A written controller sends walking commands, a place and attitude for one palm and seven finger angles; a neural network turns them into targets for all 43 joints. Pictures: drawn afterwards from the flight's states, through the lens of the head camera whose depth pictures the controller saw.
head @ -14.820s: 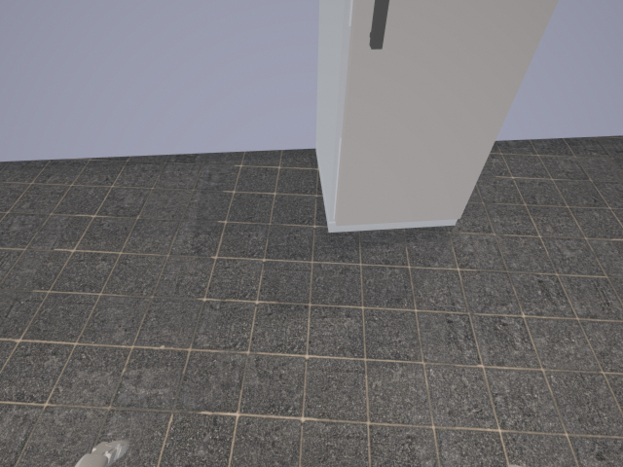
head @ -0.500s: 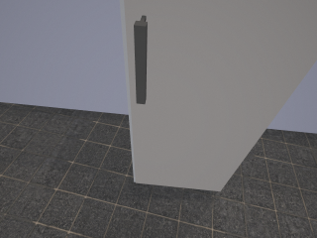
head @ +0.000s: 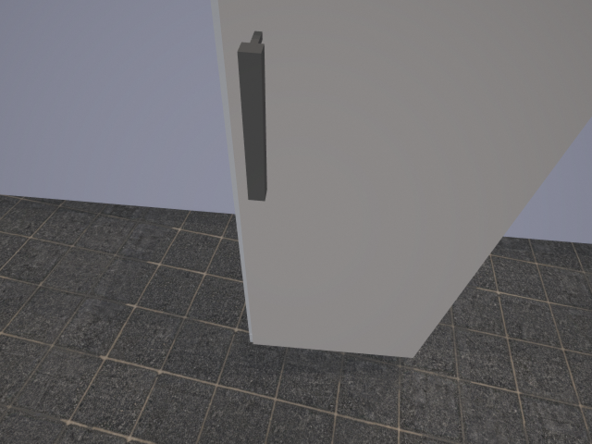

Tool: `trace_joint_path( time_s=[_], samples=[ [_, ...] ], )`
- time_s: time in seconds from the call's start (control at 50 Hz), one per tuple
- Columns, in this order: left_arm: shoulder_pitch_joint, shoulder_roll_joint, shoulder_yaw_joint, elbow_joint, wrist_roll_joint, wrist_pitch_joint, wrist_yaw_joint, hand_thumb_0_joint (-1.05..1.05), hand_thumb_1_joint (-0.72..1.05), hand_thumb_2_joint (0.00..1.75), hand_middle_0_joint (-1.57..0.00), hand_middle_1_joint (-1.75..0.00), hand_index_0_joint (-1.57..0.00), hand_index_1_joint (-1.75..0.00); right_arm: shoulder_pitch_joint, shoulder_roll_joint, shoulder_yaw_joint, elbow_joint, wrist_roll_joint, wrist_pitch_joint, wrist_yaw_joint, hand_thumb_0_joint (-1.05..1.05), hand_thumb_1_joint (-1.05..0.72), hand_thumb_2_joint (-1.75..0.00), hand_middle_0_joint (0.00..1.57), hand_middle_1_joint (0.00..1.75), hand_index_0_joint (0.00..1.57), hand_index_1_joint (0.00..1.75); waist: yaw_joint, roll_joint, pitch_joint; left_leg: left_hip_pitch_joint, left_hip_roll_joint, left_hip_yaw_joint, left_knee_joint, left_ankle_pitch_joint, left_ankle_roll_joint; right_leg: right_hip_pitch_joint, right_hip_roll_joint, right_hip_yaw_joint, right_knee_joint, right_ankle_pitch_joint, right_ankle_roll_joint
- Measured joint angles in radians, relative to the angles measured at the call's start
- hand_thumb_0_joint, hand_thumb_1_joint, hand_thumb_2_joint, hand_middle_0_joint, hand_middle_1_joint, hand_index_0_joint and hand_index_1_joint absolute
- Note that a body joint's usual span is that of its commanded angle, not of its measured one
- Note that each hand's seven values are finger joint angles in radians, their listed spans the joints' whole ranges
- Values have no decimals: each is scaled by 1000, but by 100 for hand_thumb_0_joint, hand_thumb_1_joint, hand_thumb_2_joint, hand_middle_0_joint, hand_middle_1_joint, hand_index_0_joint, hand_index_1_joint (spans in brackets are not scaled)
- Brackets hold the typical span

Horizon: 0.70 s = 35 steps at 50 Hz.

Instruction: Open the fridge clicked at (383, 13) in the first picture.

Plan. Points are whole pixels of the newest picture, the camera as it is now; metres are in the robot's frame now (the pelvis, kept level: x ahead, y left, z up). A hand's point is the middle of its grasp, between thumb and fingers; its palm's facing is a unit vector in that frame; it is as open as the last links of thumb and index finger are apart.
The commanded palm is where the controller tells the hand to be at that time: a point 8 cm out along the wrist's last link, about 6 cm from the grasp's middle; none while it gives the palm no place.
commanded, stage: look again from close up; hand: left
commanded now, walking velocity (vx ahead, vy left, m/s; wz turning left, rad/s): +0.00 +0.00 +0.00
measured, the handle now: (257, 124) +0.50 +0.10 +0.18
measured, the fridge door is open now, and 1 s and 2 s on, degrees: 0 0 0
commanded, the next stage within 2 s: raise the hand to about handle height in 1.98 s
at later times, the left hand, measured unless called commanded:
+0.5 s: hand out of the picture +0.00 +0.19 -0.18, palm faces +0.00 -0.98 -0.22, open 7.3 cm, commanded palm none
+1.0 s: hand out of the picture +0.00 +0.18 -0.18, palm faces +0.00 -0.98 -0.21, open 7.3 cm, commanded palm none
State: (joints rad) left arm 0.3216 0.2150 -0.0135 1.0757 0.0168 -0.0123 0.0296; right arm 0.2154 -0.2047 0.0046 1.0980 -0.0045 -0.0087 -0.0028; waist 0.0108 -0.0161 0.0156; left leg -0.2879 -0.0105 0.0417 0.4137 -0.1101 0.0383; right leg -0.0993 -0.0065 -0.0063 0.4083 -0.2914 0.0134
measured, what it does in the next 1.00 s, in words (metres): stands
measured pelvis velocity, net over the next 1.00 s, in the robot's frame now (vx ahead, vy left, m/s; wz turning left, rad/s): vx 0.01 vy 0.00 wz -0.01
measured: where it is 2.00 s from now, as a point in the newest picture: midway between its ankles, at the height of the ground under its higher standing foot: outside the picture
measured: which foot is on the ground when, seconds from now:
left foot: down 0.00-1.00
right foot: down 0.00-1.00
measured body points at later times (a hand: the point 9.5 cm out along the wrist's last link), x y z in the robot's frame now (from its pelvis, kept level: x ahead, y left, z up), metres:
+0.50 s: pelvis +0.01 +0.00 +0.00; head +0.01 +0.01 +0.45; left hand +0.00 +0.24 -0.16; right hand +0.05 -0.25 -0.15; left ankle +0.07 +0.09 -0.74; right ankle -0.04 -0.13 -0.74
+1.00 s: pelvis +0.01 +0.00 +0.00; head +0.01 +0.01 +0.45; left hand +0.00 +0.24 -0.16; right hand +0.04 -0.25 -0.15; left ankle +0.07 +0.09 -0.74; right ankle -0.04 -0.13 -0.74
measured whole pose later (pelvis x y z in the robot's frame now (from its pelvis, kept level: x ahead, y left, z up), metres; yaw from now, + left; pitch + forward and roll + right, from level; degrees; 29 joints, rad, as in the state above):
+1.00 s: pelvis +0.01 +0.00 +0.00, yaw -1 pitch -1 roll +0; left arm 0.32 0.20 -0.01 1.10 0.02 -0.01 0.03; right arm 0.22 -0.20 0.01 1.12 0.00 -0.01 -0.01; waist 0.01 -0.02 0.02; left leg -0.25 -0.01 0.05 0.39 -0.12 0.03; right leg -0.07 -0.01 0.01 0.38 -0.29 0.01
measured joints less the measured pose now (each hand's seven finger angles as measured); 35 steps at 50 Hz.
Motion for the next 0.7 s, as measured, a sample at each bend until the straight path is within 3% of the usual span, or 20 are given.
trace_joint_path(
  time_s=[0.7],
  samples=[
    [-12, -3, 0, 17, -1, 4, -2, 0, 91, 90, -20, -30, -20, -30, 1, -2, 2, 20, -1, 0, -4, 1, -90, -90, 20, 30, 20, 30, 1, 0, 7, 30, -6, 10, -26, -3, 0, 26, -7, 10, -25, 0, 2]
  ],
)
